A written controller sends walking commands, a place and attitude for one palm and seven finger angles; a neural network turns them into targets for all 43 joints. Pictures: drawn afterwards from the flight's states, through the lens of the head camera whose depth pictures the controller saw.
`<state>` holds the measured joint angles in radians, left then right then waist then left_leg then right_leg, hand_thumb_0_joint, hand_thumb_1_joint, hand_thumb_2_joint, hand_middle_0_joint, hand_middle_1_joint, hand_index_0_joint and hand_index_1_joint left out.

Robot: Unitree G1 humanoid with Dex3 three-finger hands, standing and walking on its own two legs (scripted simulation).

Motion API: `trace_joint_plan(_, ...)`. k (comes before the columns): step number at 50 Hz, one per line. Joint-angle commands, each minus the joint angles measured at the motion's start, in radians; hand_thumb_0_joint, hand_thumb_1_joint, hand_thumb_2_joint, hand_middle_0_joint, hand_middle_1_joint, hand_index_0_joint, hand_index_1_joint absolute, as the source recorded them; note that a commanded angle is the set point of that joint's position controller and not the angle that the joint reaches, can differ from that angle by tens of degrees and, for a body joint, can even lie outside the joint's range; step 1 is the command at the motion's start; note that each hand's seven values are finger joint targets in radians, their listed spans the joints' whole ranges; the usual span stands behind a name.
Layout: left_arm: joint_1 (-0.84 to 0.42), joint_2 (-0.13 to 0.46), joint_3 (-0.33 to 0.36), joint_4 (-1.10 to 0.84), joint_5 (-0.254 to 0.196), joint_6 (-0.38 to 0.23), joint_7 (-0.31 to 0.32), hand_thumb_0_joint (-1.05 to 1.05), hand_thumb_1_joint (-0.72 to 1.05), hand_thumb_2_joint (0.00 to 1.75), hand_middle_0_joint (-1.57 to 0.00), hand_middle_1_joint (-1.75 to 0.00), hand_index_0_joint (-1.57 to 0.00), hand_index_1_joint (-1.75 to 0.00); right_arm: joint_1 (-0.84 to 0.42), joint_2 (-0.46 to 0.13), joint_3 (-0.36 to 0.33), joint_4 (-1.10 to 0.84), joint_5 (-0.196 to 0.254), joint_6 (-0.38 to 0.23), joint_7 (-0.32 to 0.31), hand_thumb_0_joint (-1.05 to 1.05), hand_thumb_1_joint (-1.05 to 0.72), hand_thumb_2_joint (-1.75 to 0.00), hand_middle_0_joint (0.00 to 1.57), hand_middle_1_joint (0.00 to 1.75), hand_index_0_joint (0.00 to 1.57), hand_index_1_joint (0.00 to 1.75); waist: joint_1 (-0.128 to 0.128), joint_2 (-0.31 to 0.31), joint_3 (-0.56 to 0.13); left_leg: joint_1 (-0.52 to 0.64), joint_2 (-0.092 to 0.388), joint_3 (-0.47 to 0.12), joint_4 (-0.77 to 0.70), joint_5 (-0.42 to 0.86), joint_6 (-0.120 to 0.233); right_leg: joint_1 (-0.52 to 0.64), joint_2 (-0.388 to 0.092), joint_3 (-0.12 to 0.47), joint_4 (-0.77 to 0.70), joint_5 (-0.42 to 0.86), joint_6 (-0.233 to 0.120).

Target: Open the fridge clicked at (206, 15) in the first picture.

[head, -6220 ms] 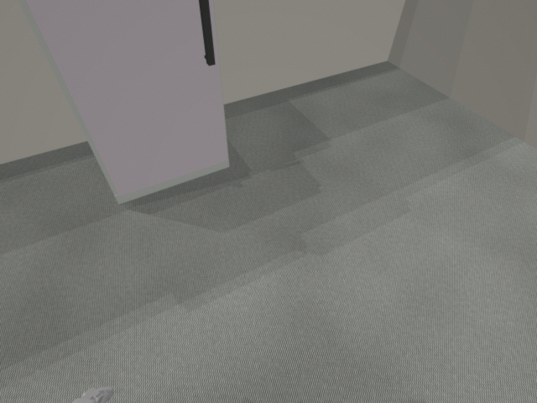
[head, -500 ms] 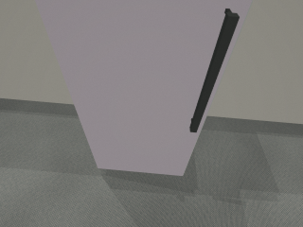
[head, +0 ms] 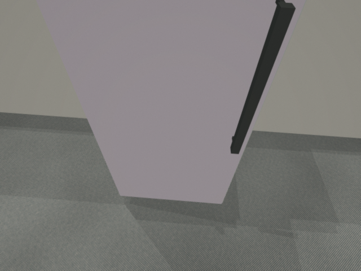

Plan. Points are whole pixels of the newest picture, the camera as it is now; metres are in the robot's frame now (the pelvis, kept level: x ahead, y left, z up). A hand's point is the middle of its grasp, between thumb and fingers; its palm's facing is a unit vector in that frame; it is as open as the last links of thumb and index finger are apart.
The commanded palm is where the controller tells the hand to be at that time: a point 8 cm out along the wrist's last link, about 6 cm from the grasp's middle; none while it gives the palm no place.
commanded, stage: come to a stop and stand still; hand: right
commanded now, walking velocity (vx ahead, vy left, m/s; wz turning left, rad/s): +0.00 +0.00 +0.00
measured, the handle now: (251, 94) +0.54 -0.14 +0.11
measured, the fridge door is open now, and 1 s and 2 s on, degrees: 0 0 0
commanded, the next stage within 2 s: look again from close up in 0.38 s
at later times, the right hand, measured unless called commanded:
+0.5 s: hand out of the picture +0.04 -0.22 -0.18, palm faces +0.01 +0.97 -0.23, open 7.4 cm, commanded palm none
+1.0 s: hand out of the picture +0.03 -0.23 -0.17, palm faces -0.02 +0.97 -0.25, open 7.4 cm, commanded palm none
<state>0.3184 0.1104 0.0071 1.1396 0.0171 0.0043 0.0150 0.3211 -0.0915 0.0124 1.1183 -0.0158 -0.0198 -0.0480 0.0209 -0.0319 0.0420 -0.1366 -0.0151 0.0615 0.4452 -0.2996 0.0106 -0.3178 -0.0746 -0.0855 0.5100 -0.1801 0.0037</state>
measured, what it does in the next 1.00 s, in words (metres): stands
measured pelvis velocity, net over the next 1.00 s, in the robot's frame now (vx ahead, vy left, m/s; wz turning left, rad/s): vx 0.01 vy -0.02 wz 0.01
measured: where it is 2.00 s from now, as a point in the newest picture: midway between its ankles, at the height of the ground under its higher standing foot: outside the picture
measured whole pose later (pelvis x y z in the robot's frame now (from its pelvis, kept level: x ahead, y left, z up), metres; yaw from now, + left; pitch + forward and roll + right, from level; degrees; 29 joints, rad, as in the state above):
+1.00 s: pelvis +0.01 -0.02 +0.00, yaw +0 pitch -1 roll +0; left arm 0.18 0.24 0.00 1.09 0.02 -0.01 0.00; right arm 0.25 -0.25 0.01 1.07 -0.02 -0.01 -0.01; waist -0.01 0.02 0.03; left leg -0.11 0.04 0.03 0.44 -0.31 -0.02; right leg -0.26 -0.02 -0.12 0.45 -0.17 -0.03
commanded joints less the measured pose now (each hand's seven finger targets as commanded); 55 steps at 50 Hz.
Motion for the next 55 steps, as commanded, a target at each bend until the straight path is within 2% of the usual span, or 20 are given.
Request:
trace_joint_plan(1, 0.066, 0.087, 0.011, -0.104, 0.005, -0.027, -0.007, 0.0, 0.9, 0.9, -0.2, -0.3, -0.2, -0.3, 0.013, -0.151, -0.029, -0.086, -0.003, -0.037, -0.011, 0.0, -0.9, -0.9, 0.2, 0.3, 0.2, 0.3, 0.026, 0.007, -0.013, -0.167, 0.145, -0.118, -0.073, 0.022, 0.069, 0.08, -0.01, 0.074, 0.024, 0.008, -0.013)
trace_joint_plan(3, 0.056, 0.106, 0.01, -0.115, 0.001, -0.034, 0.0, 0.0, 0.9, 0.9, -0.2, -0.3, -0.2, -0.3, 0.041, -0.131, -0.024, -0.088, -0.002, -0.028, -0.008, 0.0, -0.9, -0.9, 0.2, 0.3, 0.2, 0.3, 0.006, 0.022, -0.015, -0.135, 0.106, -0.091, -0.017, 0.065, 0.052, 0.066, -0.031, 0.101, -0.007, 0.078, -0.034)
trace_joint_plan(5, 0.043, 0.12, 0.009, -0.121, 0.0, -0.038, 0.004, 0.0, 0.9, 0.9, -0.2, -0.3, -0.2, -0.3, 0.064, -0.131, -0.023, -0.088, -0.003, -0.022, -0.009, 0.0, -0.9, -0.9, 0.2, 0.3, 0.2, 0.3, -0.01, 0.024, -0.02, -0.104, 0.099, -0.073, 0.011, 0.113, 0.039, 0.063, -0.043, 0.111, -0.013, 0.152, -0.048)
trace_joint_plan(8, 0.016, 0.14, 0.012, -0.134, -0.001, -0.033, 0.005, 0.0, 0.9, 0.9, -0.2, -0.3, -0.2, -0.3, 0.06, -0.139, -0.023, -0.098, -0.002, -0.011, -0.006, 0.0, -0.9, -0.9, 0.2, 0.3, 0.2, 0.3, -0.014, 0.065, 0.022, -0.122, 0.097, -0.071, -0.001, 0.056, 0.031, 0.043, -0.04, 0.113, -0.041, 0.08, -0.05)
trace_joint_plan(9, 0.009, 0.139, 0.011, -0.135, 0.0, -0.035, 0.005, 0.0, 0.9, 0.9, -0.2, -0.3, -0.2, -0.3, 0.062, -0.144, -0.023, -0.101, -0.005, -0.012, -0.006, 0.0, -0.9, -0.9, 0.2, 0.3, 0.2, 0.3, -0.017, 0.045, 0.018, -0.111, 0.099, -0.072, 0.001, 0.095, 0.03, 0.05, -0.037, 0.112, -0.037, 0.12, -0.052)
trace_joint_plan(14, -0.031, 0.174, 0.014, -0.145, -0.001, -0.034, 0.005, 0.0, 0.9, 0.9, -0.2, -0.3, -0.2, -0.3, 0.048, -0.184, -0.027, -0.12, -0.005, -0.004, -0.002, 0.0, -0.9, -0.9, 0.2, 0.3, 0.2, 0.3, -0.023, 0.023, 0.006, -0.102, 0.102, -0.07, -0.005, 0.082, 0.022, 0.072, -0.042, 0.115, -0.064, 0.103, -0.056)
trace_joint_plan(17, -0.056, 0.194, 0.018, -0.152, -0.001, -0.034, 0.004, 0.0, 0.9, 0.9, -0.2, -0.3, -0.2, -0.3, 0.041, -0.206, -0.03, -0.125, -0.003, -0.001, 0.002, 0.0, -0.9, -0.9, 0.2, 0.3, 0.2, 0.3, -0.025, 0.018, -0.009, -0.103, 0.107, -0.072, -0.015, 0.068, 0.019, 0.088, -0.047, 0.115, -0.081, 0.078, -0.055)
trace_joint_plan(20, -0.076, 0.213, 0.02, -0.154, -0.003, -0.037, 0.003, 0.0, 0.9, 0.9, -0.2, -0.3, -0.2, -0.3, 0.027, -0.227, -0.032, -0.13, -0.004, -0.003, 0.005, 0.0, -0.9, -0.9, 0.2, 0.3, 0.2, 0.3, -0.024, 0.02, -0.027, -0.093, 0.111, -0.079, -0.02, 0.108, 0.018, 0.11, -0.047, 0.108, -0.073, 0.121, -0.056)
trace_joint_plan(23, -0.095, 0.226, 0.022, -0.154, -0.003, -0.036, 0.002, 0.0, 0.9, 0.9, -0.2, -0.3, -0.2, -0.3, 0.013, -0.238, -0.033, -0.131, -0.004, 0.0, 0.009, 0.0, -0.9, -0.9, 0.2, 0.3, 0.2, 0.3, -0.025, 0.017, -0.019, -0.099, 0.112, -0.079, -0.033, 0.078, 0.017, 0.107, -0.051, 0.116, -0.097, 0.081, -0.056)
trace_joint_plan(25, -0.105, 0.235, 0.024, -0.153, -0.003, -0.038, 0.002, 0.0, 0.9, 0.9, -0.2, -0.3, -0.2, -0.3, 0.007, -0.25, -0.034, -0.13, -0.006, -0.004, 0.009, 0.0, -0.9, -0.9, 0.2, 0.3, 0.2, 0.3, -0.025, 0.04, -0.039, -0.085, 0.117, -0.084, -0.035, 0.124, 0.016, 0.126, -0.05, 0.108, -0.081, 0.132, -0.056)
trace_joint_plan(27, -0.11, 0.242, 0.024, -0.148, -0.003, -0.039, 0.001, 0.0, 0.9, 0.9, -0.2, -0.3, -0.2, -0.3, -0.003, -0.257, -0.035, -0.13, -0.005, -0.002, 0.011, 0.0, -0.9, -0.9, 0.2, 0.3, 0.2, 0.3, -0.025, 0.029, -0.047, -0.083, 0.119, -0.081, -0.037, 0.111, 0.014, 0.134, -0.052, 0.111, -0.092, 0.126, -0.055)
trace_joint_plan(32, -0.133, 0.257, 0.025, -0.138, -0.004, -0.04, 0.001, 0.0, 0.9, 0.9, -0.2, -0.3, -0.2, -0.3, -0.012, -0.271, -0.035, -0.119, -0.005, -0.002, 0.014, 0.0, -0.9, -0.9, 0.2, 0.3, 0.2, 0.3, -0.027, 0.017, -0.045, -0.083, 0.123, -0.086, -0.056, 0.097, 0.014, 0.144, -0.056, 0.114, -0.112, 0.104, -0.055)
trace_joint_plan(36, -0.143, 0.268, 0.025, -0.132, -0.005, -0.039, -0.001, 0.0, 0.9, 0.9, -0.2, -0.3, -0.2, -0.3, -0.025, -0.285, -0.035, -0.11, -0.006, -0.003, 0.017, 0.0, -0.9, -0.9, 0.2, 0.3, 0.2, 0.3, -0.027, 0.032, -0.041, -0.078, 0.128, -0.088, -0.067, 0.097, 0.015, 0.144, -0.057, 0.114, -0.123, 0.097, -0.053)
trace_joint_plan(38, -0.149, 0.272, 0.026, -0.126, -0.005, -0.037, -0.002, 0.0, 0.9, 0.9, -0.2, -0.3, -0.2, -0.3, -0.028, -0.287, -0.033, -0.103, -0.004, -0.002, 0.018, 0.0, -0.9, -0.9, 0.2, 0.3, 0.2, 0.3, -0.027, 0.02, -0.027, -0.088, 0.128, -0.092, -0.08, 0.067, 0.016, 0.141, -0.057, 0.118, -0.137, 0.054, -0.051)
trace_joint_plan(40, -0.151, 0.275, 0.026, -0.121, -0.005, -0.037, -0.003, 0.0, 0.9, 0.9, -0.2, -0.3, -0.2, -0.3, -0.032, -0.292, -0.033, -0.101, -0.006, -0.004, 0.019, 0.0, -0.9, -0.9, 0.2, 0.3, 0.2, 0.3, -0.026, 0.042, -0.021, -0.09, 0.132, -0.096, -0.089, 0.072, 0.018, 0.139, -0.057, 0.114, -0.138, 0.055, -0.05)
trace_joint_plan(44, -0.152, 0.28, 0.025, -0.11, -0.007, -0.039, -0.003, 0.0, 0.9, 0.9, -0.2, -0.3, -0.2, -0.3, -0.033, -0.301, -0.033, -0.093, -0.006, -0.006, 0.021, 0.0, -0.9, -0.9, 0.2, 0.3, 0.2, 0.3, -0.029, 0.033, -0.04, -0.074, 0.133, -0.101, -0.096, 0.088, 0.018, 0.152, -0.06, 0.116, -0.139, 0.074, -0.049)
trace_joint_plan(48, -0.154, 0.292, 0.024, -0.102, -0.005, -0.038, -0.004, 0.0, 0.9, 0.9, -0.2, -0.3, -0.2, -0.3, -0.049, -0.307, -0.032, -0.088, -0.003, -0.003, 0.023, 0.0, -0.9, -0.9, 0.2, 0.3, 0.2, 0.3, -0.026, 0.018, -0.027, -0.086, 0.132, -0.101, -0.101, 0.051, 0.019, 0.147, -0.062, 0.12, -0.163, 0.039, -0.045)
trace_joint_plan(50, -0.158, 0.289, 0.023, -0.099, -0.006, -0.039, -0.004, 0.0, 0.9, 0.9, -0.2, -0.3, -0.2, -0.3, -0.043, -0.309, -0.033, -0.083, -0.004, -0.006, 0.022, 0.0, -0.9, -0.9, 0.2, 0.3, 0.2, 0.3, -0.03, 0.026, -0.03, -0.077, 0.136, -0.103, -0.107, 0.074, 0.019, 0.148, -0.06, 0.118, -0.154, 0.063, -0.046)
trace_joint_plan(53, -0.155, 0.293, 0.024, -0.095, -0.005, -0.036, -0.004, 0.0, 0.9, 0.9, -0.2, -0.3, -0.2, -0.3, -0.05, -0.309, -0.031, -0.082, -0.003, -0.004, 0.025, 0.0, -0.9, -0.9, 0.2, 0.3, 0.2, 0.3, -0.027, 0.019, -0.017, -0.094, 0.134, -0.103, -0.115, 0.032, 0.021, 0.143, -0.062, 0.121, -0.175, 0.009, -0.042)
trace_joint_plan(55, -0.154, 0.293, 0.022, -0.092, -0.006, -0.037, -0.004, 0.0, 0.9, 0.9, -0.2, -0.3, -0.2, -0.3, -0.053, -0.312, -0.032, -0.081, -0.004, -0.006, 0.024, 0.0, -0.9, -0.9, 0.2, 0.3, 0.2, 0.3, -0.028, 0.039, -0.019, -0.086, 0.137, -0.102, -0.115, 0.056, 0.02, 0.143, -0.062, 0.117, -0.167, 0.041, -0.042)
